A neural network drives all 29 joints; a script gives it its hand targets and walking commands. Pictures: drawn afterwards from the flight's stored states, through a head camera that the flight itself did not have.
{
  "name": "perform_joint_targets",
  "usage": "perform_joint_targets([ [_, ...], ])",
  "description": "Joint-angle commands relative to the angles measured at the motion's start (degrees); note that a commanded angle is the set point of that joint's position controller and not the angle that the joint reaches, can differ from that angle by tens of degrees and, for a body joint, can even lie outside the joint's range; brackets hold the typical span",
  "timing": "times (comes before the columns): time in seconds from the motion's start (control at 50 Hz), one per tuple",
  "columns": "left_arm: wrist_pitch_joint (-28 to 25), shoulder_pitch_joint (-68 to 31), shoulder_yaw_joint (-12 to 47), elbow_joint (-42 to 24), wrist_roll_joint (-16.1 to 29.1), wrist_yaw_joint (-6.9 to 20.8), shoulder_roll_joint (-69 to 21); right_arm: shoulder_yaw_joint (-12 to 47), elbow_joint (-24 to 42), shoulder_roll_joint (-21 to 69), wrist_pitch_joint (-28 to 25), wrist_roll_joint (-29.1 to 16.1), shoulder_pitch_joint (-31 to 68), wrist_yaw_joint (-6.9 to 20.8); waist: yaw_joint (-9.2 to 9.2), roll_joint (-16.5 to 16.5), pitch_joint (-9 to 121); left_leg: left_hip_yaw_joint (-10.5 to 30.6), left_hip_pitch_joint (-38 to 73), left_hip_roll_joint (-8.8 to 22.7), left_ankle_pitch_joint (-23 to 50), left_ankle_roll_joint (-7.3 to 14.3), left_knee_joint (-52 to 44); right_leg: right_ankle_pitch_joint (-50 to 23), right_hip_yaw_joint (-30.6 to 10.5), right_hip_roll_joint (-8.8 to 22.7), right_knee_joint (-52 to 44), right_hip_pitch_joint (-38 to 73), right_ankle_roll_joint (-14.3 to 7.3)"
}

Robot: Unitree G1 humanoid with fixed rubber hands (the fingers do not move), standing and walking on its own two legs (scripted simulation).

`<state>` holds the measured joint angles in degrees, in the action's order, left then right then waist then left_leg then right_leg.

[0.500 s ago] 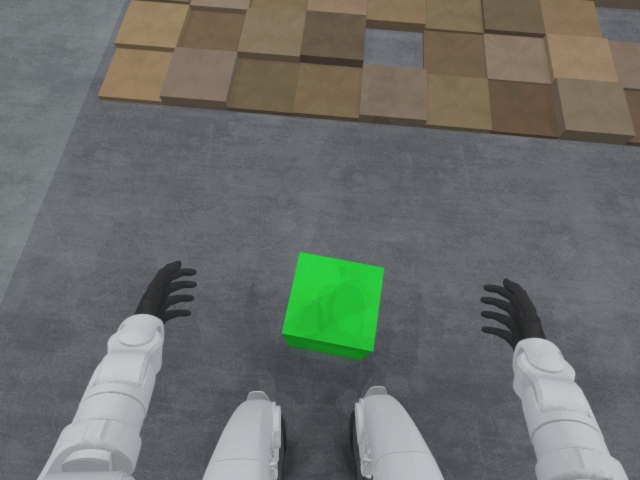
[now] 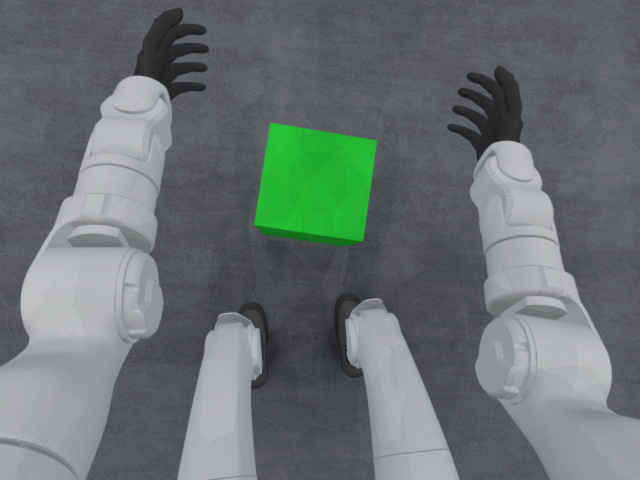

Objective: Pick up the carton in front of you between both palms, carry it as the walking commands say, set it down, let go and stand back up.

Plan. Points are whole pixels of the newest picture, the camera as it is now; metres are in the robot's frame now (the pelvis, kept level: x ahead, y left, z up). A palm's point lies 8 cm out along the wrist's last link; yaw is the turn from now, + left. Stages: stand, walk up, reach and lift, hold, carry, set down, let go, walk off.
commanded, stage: reach and lift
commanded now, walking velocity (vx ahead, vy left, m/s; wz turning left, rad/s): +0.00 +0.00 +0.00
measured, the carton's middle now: (313, 193) +0.48 -0.05 -0.51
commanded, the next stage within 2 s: none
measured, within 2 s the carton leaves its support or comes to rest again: leaves its support in 1.70 s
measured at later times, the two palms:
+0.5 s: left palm (207, 160) +0.52 +0.14 -0.33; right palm (430, 187) +0.44 -0.25 -0.31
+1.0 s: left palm (229, 173) +0.53 +0.12 -0.46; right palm (406, 193) +0.45 -0.24 -0.44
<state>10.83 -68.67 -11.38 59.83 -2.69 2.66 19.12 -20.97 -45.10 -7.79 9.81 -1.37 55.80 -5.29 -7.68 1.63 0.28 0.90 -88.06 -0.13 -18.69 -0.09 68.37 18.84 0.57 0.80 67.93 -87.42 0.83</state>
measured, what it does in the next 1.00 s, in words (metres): lowers itself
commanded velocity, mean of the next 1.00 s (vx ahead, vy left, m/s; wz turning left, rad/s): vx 0.00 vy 0.00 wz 0.00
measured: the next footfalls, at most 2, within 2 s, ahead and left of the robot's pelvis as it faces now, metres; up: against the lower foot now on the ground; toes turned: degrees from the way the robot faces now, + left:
none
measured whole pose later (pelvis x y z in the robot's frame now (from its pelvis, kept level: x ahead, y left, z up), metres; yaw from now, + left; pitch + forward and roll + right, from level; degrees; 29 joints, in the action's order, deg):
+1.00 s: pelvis -0.03 +0.00 -0.27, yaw -3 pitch +37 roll -2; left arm 1.2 -82.3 5.9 66.0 14.1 -5.5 25.1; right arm -6.0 -62.4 -17.3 -1.1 -20.5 74.6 -8.7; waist -6.3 -2.2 -20.2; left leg 2.2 -132.4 0.4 -30.3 -0.3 125.2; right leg 29.5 0.7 -0.8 123.6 -131.5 1.5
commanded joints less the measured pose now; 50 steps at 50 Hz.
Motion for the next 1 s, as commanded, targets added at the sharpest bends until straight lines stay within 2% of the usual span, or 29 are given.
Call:
perform_joint_targets([
  [0.0, -2.3, -12.1, -1.8, -4.6, -1.6, -0.5, 5.3, -2.3, 5.6, -5.8, -2.9, 1.2, 8.8, 0.3, -1.80, 3.9, 55.0, -0.5, 29.9, -4.7, 4.2, -0.4, -4.9, -9.3, 3.6, -4.0, -6.3, 21.9, 3.2],
  [0.18, -6.5, -5.6, -1.7, -5.0, -2.6, -3.2, -0.6, -4.0, 0.5, -4.2, -8.4, 1.3, 3.5, 2.8, -0.61, 4.8, 53.2, 0.9, 15.9, -3.9, 14.7, -0.7, 8.1, -16.4, 2.9, -4.2, 5.8, 2.6, 3.3],
  [0.26, -7.9, -4.6, 0.8, -6.8, -0.3, -5.0, -0.5, -2.7, -0.8, -6.4, -10.1, -1.2, 2.3, 2.7, -0.52, 5.5, 57.0, 1.7, 12.4, -3.7, 18.8, -0.8, 16.2, -18.5, 2.9, -4.3, 13.4, -4.1, 3.4],
  [0.36, -8.6, -7.1, 6.2, -12.4, 4.8, -7.2, 1.6, 1.4, 1.6, -10.6, -11.2, -6.5, 4.2, 1.5, -0.71, 8.1, 66.2, 2.0, 15.7, -3.2, 23.2, -1.0, 25.9, -20.3, 3.7, -4.1, 22.5, -9.2, 3.3],
  [0.42, -7.9, -10.1, 8.2, -15.2, 7.4, -7.8, 3.4, 3.5, 3.3, -12.7, -10.8, -9.3, 7.0, 0.8, -0.73, 8.6, 69.5, 1.4, 15.7, -3.1, 20.5, -1.2, 30.3, -17.6, 4.6, -3.9, 27.0, -10.6, 3.2],
  [0.48, -6.9, -13.5, 9.2, -16.3, 9.2, -8.3, 5.2, 5.1, 4.4, -14.0, -9.6, -11.2, 10.2, -0.1, -0.76, 8.4, 70.3, 0.8, 14.1, -2.8, 14.2, -1.2, 33.1, -12.6, 5.2, -3.4, 30.2, -10.8, 3.1],
  [0.58, -5.9, -19.0, 10.0, -9.5, 11.0, -8.4, 6.4, 5.7, -0.4, -14.1, -8.3, -11.9, 16.6, -1.2, -1.04, 6.0, 59.4, 0.1, 2.6, -1.9, -1.3, -0.9, 35.7, -1.8, 4.5, -1.5, 33.6, -13.2, 2.9],
  [0.66, -6.5, -23.4, 10.9, -2.5, 12.1, -8.1, 7.5, 6.5, -6.1, -14.3, -8.6, -11.7, 22.1, -1.8, -1.16, 4.1, 51.5, 0.3, -4.8, -1.1, -7.8, -0.6, 38.6, 2.9, 3.5, -0.6, 36.5, -14.3, 2.8],
  [0.78, -8.7, -28.2, 13.1, 4.0, 14.2, -8.0, 9.8, 8.4, -12.8, -15.2, -10.4, -12.5, 28.0, -2.3, -1.04, 3.3, 46.7, 0.7, -9.5, -0.2, -7.1, -0.6, 43.5, 1.6, 2.0, -0.3, 41.3, -14.4, 2.7],
  [0.86, -10.2, -30.8, 15.1, 2.5, 16.4, -8.3, 11.4, 10.7, -12.8, -16.1, -11.9, -14.9, 30.1, -3.2, -0.88, 3.7, 52.5, 0.3, -6.3, 0.0, -2.0, -0.6, 46.9, -3.5, 2.0, -0.5, 44.2, -10.8, 2.8],
  [0.92, -11.2, -31.2, 16.9, 0.4, 17.4, -8.3, 11.5, 14.8, -13.0, -12.0, -12.2, -19.2, 29.0, -3.5, 0.93, 3.9, 56.8, -0.4, -4.0, 0.0, 1.2, -0.2, 48.5, -7.0, 1.9, -1.2, 45.3, -7.7, 2.9],
  [0.98, -11.2, -30.9, 16.7, -1.8, 16.6, -8.3, 11.3, 15.6, -11.1, -10.4, -12.0, -21.0, 28.3, -3.7, 1.73, 5.9, 57.7, -0.8, -1.8, -0.1, 3.3, 0.0, 49.4, -8.2, 1.8, -2.3, 45.5, -8.7, 2.8],
])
